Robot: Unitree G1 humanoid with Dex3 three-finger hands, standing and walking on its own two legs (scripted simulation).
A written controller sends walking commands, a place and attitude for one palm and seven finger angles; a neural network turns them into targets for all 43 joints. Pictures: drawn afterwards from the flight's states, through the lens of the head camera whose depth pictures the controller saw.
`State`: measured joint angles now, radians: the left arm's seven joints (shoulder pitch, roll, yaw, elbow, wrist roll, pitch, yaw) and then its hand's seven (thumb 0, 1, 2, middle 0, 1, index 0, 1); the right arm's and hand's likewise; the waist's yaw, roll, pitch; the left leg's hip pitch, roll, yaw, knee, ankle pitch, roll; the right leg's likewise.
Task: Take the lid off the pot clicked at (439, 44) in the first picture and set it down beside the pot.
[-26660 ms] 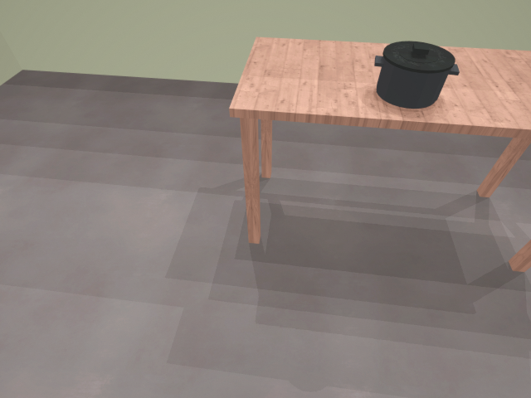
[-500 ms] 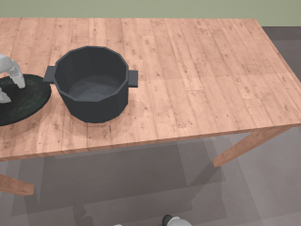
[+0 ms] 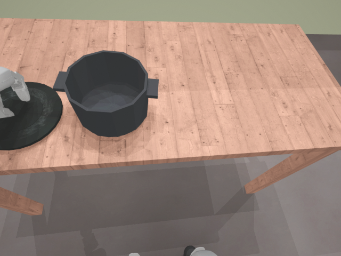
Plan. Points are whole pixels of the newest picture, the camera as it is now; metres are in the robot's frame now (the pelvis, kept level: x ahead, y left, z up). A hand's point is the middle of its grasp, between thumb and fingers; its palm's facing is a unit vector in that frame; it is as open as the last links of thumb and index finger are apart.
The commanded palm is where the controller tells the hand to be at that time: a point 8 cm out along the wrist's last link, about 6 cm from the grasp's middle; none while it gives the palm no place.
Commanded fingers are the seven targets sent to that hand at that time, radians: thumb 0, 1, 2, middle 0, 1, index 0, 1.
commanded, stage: open the fingers wide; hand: left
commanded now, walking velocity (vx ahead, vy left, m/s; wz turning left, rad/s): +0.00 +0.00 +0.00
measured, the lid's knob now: (14, 108) +0.47 +0.36 +0.01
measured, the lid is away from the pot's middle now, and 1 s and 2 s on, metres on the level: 0.23 0.23 0.23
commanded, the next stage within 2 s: raise the empty hand in 0.76 s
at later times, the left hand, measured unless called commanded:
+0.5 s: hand out of the picture +0.43 +0.35 +0.07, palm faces -0.48 -0.11 -0.87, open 9.8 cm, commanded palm +0.47 +0.35 +0.11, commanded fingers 0.00 0.09 0.43 -0.28 -0.98 -0.28 -0.98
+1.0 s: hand out of the picture +0.44 +0.35 +0.08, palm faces -0.45 -0.10 -0.89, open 11.0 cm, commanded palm +0.47 +0.34 +0.13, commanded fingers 0.00 0.08 0.45 -0.29 -0.97 -0.29 -0.97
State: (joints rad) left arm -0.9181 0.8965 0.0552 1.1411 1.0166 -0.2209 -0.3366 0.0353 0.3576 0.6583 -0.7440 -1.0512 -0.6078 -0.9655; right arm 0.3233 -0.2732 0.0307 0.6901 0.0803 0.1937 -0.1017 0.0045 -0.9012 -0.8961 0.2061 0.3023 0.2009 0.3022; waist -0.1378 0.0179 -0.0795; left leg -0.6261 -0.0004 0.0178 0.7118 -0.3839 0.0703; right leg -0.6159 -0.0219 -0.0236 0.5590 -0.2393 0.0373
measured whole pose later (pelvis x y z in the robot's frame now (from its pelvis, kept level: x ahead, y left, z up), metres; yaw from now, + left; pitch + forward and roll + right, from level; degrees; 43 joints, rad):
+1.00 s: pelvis -0.01 +0.00 +0.00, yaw +0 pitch +16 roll -4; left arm -0.94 0.91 0.06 1.12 1.01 -0.24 -0.36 0.00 0.09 0.45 -0.30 -0.97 -0.30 -0.97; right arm 0.35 -0.28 0.03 0.68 0.09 0.20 -0.11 0.00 -0.90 -0.90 0.21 0.30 0.20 0.30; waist -0.14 0.02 -0.09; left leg -0.66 0.00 0.03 0.75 -0.38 0.08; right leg -0.65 -0.02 -0.01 0.60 -0.24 0.03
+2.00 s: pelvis +0.00 +0.01 +0.01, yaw +1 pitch +12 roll -3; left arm -1.09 0.93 -0.04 1.09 0.98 -0.13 -0.48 0.00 0.09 0.45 -0.30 -0.97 -0.30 -0.97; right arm 0.32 -0.29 0.03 0.69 0.10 0.18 -0.08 0.01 -0.90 -0.90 0.20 0.30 0.20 0.30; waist -0.11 0.03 -0.07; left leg -0.45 -0.03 0.02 0.57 -0.32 0.08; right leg -0.44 -0.04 -0.02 0.42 -0.18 0.03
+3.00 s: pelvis +0.01 -0.01 +0.02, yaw +1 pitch +2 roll -2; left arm -0.56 0.56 0.32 0.52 0.04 -0.10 0.02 0.00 0.10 0.47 -0.30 -0.94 -0.30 -0.95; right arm 0.25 -0.23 0.08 0.62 0.06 0.01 -0.07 0.01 -0.90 -0.90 0.20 0.30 0.20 0.30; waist -0.02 0.00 0.01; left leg -0.19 -0.01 0.02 0.45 -0.30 0.04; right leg -0.21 -0.03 -0.02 0.36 -0.19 0.02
